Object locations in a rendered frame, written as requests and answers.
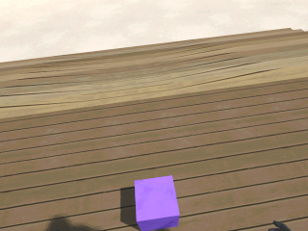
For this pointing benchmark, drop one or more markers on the robot right hand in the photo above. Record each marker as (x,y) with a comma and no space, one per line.
(281,226)

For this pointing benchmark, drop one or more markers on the carton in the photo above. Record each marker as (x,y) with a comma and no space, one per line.
(156,203)

